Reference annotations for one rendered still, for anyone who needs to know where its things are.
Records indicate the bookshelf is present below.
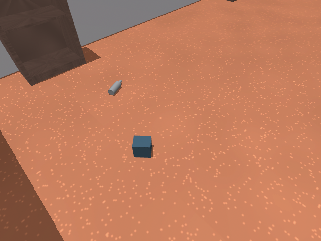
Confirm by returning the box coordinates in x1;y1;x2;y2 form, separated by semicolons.
0;0;86;86

